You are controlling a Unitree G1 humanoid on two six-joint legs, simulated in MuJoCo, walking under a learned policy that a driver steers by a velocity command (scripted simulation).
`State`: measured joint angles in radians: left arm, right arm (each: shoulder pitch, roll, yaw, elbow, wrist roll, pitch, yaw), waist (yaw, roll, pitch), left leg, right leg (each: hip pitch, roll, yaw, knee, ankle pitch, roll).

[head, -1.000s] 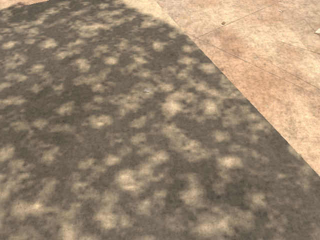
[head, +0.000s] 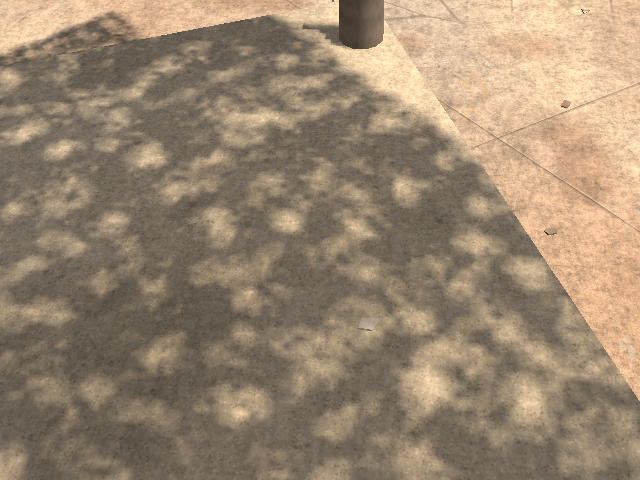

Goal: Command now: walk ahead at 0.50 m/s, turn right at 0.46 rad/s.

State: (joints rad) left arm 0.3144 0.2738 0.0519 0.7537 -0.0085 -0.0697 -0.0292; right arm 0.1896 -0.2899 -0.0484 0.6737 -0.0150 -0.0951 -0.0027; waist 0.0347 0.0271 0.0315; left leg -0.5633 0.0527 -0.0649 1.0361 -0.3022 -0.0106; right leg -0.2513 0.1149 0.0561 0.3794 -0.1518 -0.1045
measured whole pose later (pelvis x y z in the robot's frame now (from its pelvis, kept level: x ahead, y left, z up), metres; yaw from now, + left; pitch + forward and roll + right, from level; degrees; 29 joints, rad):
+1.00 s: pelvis +0.37 -0.03 -0.01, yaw -18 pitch +0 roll -2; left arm 0.12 0.19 0.03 0.74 0.02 0.00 -0.01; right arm 0.21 -0.26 -0.04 0.86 -0.01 0.02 -0.02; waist -0.02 0.03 0.01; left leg -0.27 0.08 -0.03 0.59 -0.29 -0.05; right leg -0.34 0.05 -0.01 0.51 -0.17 -0.02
